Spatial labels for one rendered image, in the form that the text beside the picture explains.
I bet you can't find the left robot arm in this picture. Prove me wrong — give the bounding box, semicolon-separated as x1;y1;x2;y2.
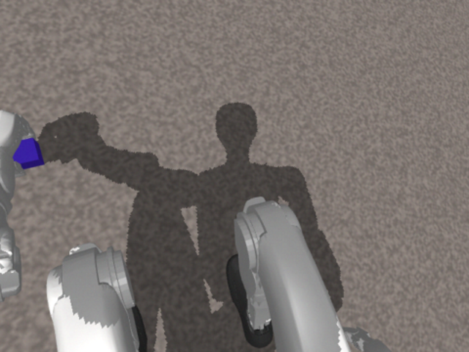
0;151;22;302

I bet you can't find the left robot foot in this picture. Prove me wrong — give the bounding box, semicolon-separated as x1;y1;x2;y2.
132;306;147;352

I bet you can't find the left robot hand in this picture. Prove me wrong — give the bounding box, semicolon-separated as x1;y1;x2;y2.
0;110;36;178

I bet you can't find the small box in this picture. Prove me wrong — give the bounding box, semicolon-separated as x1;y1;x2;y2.
12;138;45;169

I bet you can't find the right robot foot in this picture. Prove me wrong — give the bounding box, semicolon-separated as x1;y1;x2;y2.
226;254;273;348

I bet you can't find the right robot hand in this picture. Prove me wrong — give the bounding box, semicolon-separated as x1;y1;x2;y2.
342;327;391;352

